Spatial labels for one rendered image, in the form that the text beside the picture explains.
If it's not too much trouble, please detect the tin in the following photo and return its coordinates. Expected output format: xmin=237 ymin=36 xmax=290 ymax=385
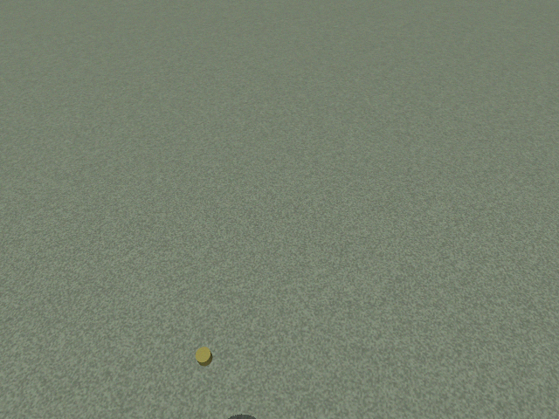
xmin=196 ymin=347 xmax=212 ymax=367

